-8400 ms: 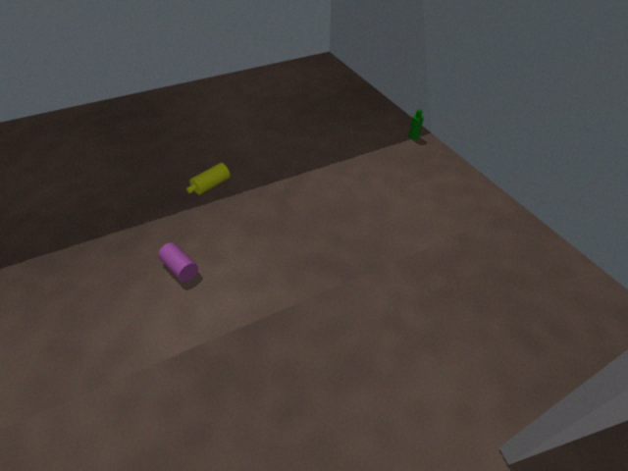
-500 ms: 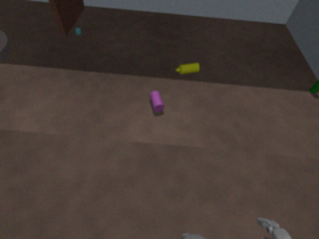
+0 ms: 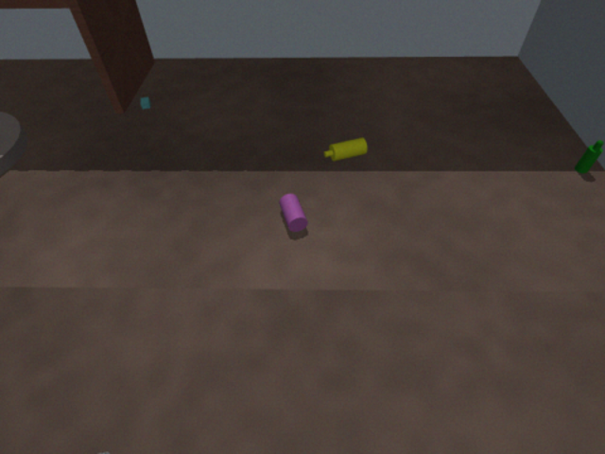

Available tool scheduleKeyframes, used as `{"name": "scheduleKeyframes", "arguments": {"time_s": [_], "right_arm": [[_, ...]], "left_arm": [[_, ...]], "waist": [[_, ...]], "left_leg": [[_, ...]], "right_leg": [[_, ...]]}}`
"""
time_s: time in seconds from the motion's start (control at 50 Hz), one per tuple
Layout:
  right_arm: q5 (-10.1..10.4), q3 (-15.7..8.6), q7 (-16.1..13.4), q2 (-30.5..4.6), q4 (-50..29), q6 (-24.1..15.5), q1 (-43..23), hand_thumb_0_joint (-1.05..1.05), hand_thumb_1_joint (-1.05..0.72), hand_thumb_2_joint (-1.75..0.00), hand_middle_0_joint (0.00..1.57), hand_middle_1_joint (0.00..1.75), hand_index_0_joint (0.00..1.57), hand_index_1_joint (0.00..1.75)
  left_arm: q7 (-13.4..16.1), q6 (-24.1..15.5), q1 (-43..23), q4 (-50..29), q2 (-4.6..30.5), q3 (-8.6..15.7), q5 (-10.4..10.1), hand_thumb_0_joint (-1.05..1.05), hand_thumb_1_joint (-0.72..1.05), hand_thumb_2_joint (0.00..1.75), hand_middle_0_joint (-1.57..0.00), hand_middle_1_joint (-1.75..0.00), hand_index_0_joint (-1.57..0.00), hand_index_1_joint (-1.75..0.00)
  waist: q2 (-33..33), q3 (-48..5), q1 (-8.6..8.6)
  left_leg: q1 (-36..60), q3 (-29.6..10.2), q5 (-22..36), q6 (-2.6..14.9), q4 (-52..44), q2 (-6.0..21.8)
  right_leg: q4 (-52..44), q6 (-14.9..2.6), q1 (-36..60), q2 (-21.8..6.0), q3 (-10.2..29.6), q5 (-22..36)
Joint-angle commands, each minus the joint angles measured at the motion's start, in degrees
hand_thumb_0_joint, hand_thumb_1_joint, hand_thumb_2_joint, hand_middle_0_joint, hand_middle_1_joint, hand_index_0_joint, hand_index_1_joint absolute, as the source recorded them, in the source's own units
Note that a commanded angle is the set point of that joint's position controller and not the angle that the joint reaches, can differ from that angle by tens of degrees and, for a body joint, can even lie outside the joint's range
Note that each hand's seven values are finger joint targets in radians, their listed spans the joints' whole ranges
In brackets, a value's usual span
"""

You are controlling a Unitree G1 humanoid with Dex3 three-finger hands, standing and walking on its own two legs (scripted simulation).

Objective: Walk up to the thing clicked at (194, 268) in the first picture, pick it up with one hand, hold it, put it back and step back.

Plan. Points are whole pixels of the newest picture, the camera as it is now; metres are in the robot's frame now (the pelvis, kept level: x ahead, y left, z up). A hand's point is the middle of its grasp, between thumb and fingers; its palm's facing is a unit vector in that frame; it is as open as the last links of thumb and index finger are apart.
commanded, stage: walk up
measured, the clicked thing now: (293, 212) +1.19 +0.03 -0.72
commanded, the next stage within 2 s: stand in 0.56 s
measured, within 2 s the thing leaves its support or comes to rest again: neither
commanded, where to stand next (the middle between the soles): +0.07 +0.03 m, yaw +1 degrees
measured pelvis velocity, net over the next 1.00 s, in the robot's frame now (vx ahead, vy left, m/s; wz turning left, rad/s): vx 0.01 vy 0.00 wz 0.00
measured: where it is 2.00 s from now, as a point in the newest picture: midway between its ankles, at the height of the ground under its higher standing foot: outside the picture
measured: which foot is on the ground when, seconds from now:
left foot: down 0.00-1.00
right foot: down 0.00-1.00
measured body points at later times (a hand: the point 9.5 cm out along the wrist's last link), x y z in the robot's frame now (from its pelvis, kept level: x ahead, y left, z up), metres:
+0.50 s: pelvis +0.01 +0.01 +0.02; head +0.01 +0.00 +0.47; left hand +0.08 +0.32 -0.11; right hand +0.10 -0.29 -0.12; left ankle +0.00 +0.15 -0.73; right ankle +0.04 -0.13 -0.73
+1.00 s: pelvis +0.01 +0.00 +0.02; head +0.03 +0.00 +0.47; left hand +0.10 +0.30 -0.11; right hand +0.08 -0.30 -0.12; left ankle +0.00 +0.16 -0.73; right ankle +0.04 -0.13 -0.73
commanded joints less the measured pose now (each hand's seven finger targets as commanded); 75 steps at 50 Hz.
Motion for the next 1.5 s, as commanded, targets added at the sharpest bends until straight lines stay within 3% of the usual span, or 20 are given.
{"name": "scheduleKeyframes", "arguments": {"time_s": [0.0,0.04,0.08,0.16,0.22,0.26,0.42,0.56,0.64,0.8,0.88,1.02,1.06,1.14,1.2,1.28,1.34,1.42,1.48], "right_arm": [[0.22,-1.97,-0.66,-12.05,-3.74,-2.48,-6.82,0.0,-0.9,-0.9,0.2,0.3,0.2,0.3],[-0.06,-1.94,-0.75,-11.78,-2.13,-2.7,-3.97,0.0,-0.9,-0.9,0.2,0.3,0.2,0.3],[-0.12,-2.04,-0.66,-12.58,-0.91,-2.9,-4.69,0.0,-0.9,-0.9,0.2,0.3,0.2,0.3],[0.16,-1.52,-0.87,-11.94,-0.5,-3.23,-6.71,0.0,-0.9,-0.9,0.2,0.3,0.2,0.3],[0.52,-1.56,-1.1,-11.95,0.1,-3.44,-6.55,0.0,-0.9,-0.9,0.2,0.3,0.2,0.3],[0.54,-1.65,-1.2,-11.96,0.55,-3.35,-6.77,0.0,-0.9,-0.9,0.2,0.3,0.2,0.3],[0.86,-1.88,-1.2,-11.8,1.6,-2.9,-7.67,0.0,-0.9,-0.9,0.2,0.3,0.2,0.3],[0.28,-1.77,-1.18,-11.33,2.76,-2.52,-8.28,0.0,-0.9,-0.9,0.2,0.3,0.2,0.3],[0.38,-1.93,-1.15,-11.62,3.08,-2.69,-9.0,0.0,-0.9,-0.9,0.2,0.3,0.2,0.3],[0.42,-1.62,-1.09,-11.31,4.04,-2.41,-9.28,0.0,-0.9,-0.9,0.2,0.3,0.2,0.3],[0.41,-1.55,-1.17,-11.33,4.29,-2.65,-8.51,0.0,-0.9,-0.9,0.2,0.3,0.2,0.3],[0.55,-1.65,-1.37,-11.87,4.59,-2.49,-8.29,0.0,-0.9,-0.9,0.2,0.3,0.2,0.3],[0.44,-1.63,-1.44,-11.53,4.62,-2.31,-8.04,0.0,-0.9,-0.9,0.2,0.3,0.2,0.3],[0.41,-1.68,-1.39,-11.85,4.55,-2.14,-8.0,0.0,-0.9,-0.9,0.2,0.3,0.2,0.3],[0.34,-1.67,-1.19,-11.16,4.65,-1.91,-7.57,0.0,-0.9,-0.9,0.2,0.3,0.2,0.3],[0.26,-1.87,-1.12,-11.74,4.4,-2.15,-7.54,0.0,-0.9,-0.9,0.2,0.3,0.2,0.3],[0.34,-1.85,-1.16,-11.75,4.2,-2.36,-7.37,0.0,-0.9,-0.9,0.2,0.3,0.2,0.3],[0.35,-1.62,-1.28,-11.51,4.2,-2.45,-7.41,0.0,-0.9,-0.9,0.2,0.3,0.2,0.3],[0.45,-1.71,-1.33,-11.87,4.22,-2.52,-7.15,0.0,-0.9,-0.9,0.2,0.3,0.2,0.3]], "left_arm": [[0.24,-1.74,-1.79,-1.21,12.79,3.22,0.11,0.0,0.9,0.9,-0.2,-0.3,-0.2,-0.3],[-0.03,-1.73,-3.65,-0.46,13.21,3.26,-0.09,0.0,0.9,0.9,-0.2,-0.3,-0.2,-0.3],[-0.28,-1.4,-4.04,0.98,12.13,2.85,-0.48,0.0,0.9,0.9,-0.2,-0.3,-0.2,-0.3],[-0.51,-1.5,-3.57,3.67,11.51,2.52,-0.45,0.0,0.9,0.9,-0.2,-0.3,-0.2,-0.3],[-0.56,-1.68,-4.13,4.92,11.33,2.23,-0.55,0.0,0.9,0.9,-0.2,-0.3,-0.2,-0.3],[-0.54,-1.76,-4.86,5.55,11.21,1.95,-0.53,0.0,0.9,0.9,-0.2,-0.3,-0.2,-0.3],[-0.39,-1.75,-4.98,8.01,10.88,1.65,-0.52,0.0,0.9,0.9,-0.2,-0.3,-0.2,-0.3],[-0.09,-1.69,-5.26,9.06,11.89,1.35,-0.11,0.0,0.9,0.9,-0.2,-0.3,-0.2,-0.3],[0.06,-1.94,-4.74,9.25,11.71,1.2,-0.21,0.0,0.9,0.9,-0.2,-0.3,-0.2,-0.3],[0.04,-1.71,-4.98,9.41,12.0,1.03,-0.18,0.0,0.9,0.9,-0.2,-0.3,-0.2,-0.3],[0.07,-1.78,-5.55,9.1,12.13,1.12,-0.3,0.0,0.9,0.9,-0.2,-0.3,-0.2,-0.3],[0.17,-1.76,-5.25,8.88,11.75,1.02,-0.31,0.0,0.9,0.9,-0.2,-0.3,-0.2,-0.3],[0.22,-1.55,-5.49,8.74,11.98,1.06,-0.22,0.0,0.9,0.9,-0.2,-0.3,-0.2,-0.3],[0.17,-1.46,-5.12,8.68,11.61,0.94,-0.22,0.0,0.9,0.9,-0.2,-0.3,-0.2,-0.3],[0.18,-1.37,-5.54,8.85,12.31,1.16,-0.1,0.0,0.9,0.9,-0.2,-0.3,-0.2,-0.3],[-0.02,-1.28,-5.35,8.47,12.23,1.27,-0.21,0.0,0.9,0.9,-0.2,-0.3,-0.2,-0.3],[-0.02,-1.59,-5.11,8.25,12.0,1.18,-0.17,0.0,0.9,0.9,-0.2,-0.3,-0.2,-0.3],[-0.03,-1.41,-5.03,8.22,11.89,1.12,-0.34,0.0,0.9,0.9,-0.2,-0.3,-0.2,-0.3],[0.01,-1.51,-4.57,8.14,11.79,1.06,-0.3,0.0,0.9,0.9,-0.2,-0.3,-0.2,-0.3]], "waist": [[2.15,-4.62,2.24],[3.91,-3.33,0.68],[6.43,-1.56,1.2],[5.51,-2.27,1.91],[3.93,-4.89,1.12],[2.74,-5.34,0.69],[0.21,-7.22,0.45],[-2.19,-5.02,0.03],[-1.03,-7.64,0.25],[0.26,-6.51,0.56],[0.42,-8.31,0.3],[0.62,-8.77,0.26],[0.2,-7.64,0.16],[0.73,-6.7,0.26],[-1.23,-4.43,0.18],[0.26,-5.42,0.32],[0.14,-7.38,0.24],[1.0,-6.83,0.22],[0.54,-8.65,0.28]], "left_leg": [[-6.86,-4.84,-0.32,5.68,-8.8,4.95],[-5.51,-4.15,-3.81,4.66,-10.69,4.06],[-6.41,-6.4,-6.36,4.93,-13.89,5.4],[-5.61,-6.44,-2.54,4.94,-15.21,6.41],[-1.28,-4.72,5.83,4.48,-13.81,6.12],[-0.19,-4.1,7.42,4.36,-13.84,5.95],[3.58,-3.09,10.7,4.34,-13.99,5.93],[3.51,-3.57,7.27,3.72,-16.14,5.99],[5.78,-3.38,14.1,3.53,-15.43,6.38],[3.41,-3.18,8.5,3.31,-16.54,5.88],[4.17,-3.01,13.82,3.05,-15.98,6.06],[5.63,-2.75,16.34,3.04,-15.06,6.35],[5.02,-2.75,13.71,2.85,-15.86,6.28],[4.51,-2.7,11.26,3.02,-15.98,6.24],[2.04,-2.84,6.24,3.16,-16.48,5.67],[2.57,-3.0,6.28,3.34,-16.72,5.79],[3.78,-3.09,10.89,3.47,-16.11,6.26],[3.95,-3.01,11.4,3.27,-16.43,6.2],[5.5,-2.88,15.42,3.34,-15.67,6.53]], "right_leg": [[-12.75,-3.41,8.05,-3.6,7.31,-0.2],[-12.98,-4.24,4.82,-4.45,7.71,-2.54],[-13.38,-3.54,4.57,-2.57,5.5,-3.71],[-14.59,-2.8,7.44,-2.12,4.42,2.7],[-15.01,-2.56,8.47,-3.15,4.45,10.23],[-15.9,-2.18,8.56,-3.46,4.45,12.97],[-17.16,-1.72,9.28,-4.25,4.33,14.16],[-18.88,-1.08,6.91,-4.75,4.32,10.86],[-17.62,-1.15,9.04,-5.21,3.68,17.37],[-19.14,-1.0,9.08,-5.3,4.15,11.47],[-17.96,-1.37,11.16,-5.77,4.09,17.93],[-17.94,-1.32,11.51,-5.83,3.63,21.21],[-18.41,-1.35,10.27,-5.47,3.42,17.26],[-19.24,-1.17,9.35,-5.34,3.74,14.63],[-20.69,-1.12,8.32,-5.03,4.13,6.73],[-20.16,-1.46,8.27,-4.84,4.18,6.69],[-18.86,-1.58,10.04,-5.36,4.09,14.33],[-18.36,-1.43,9.56,-5.26,3.76,14.69],[-17.75,-1.45,10.73,-5.51,3.53,18.92]]}}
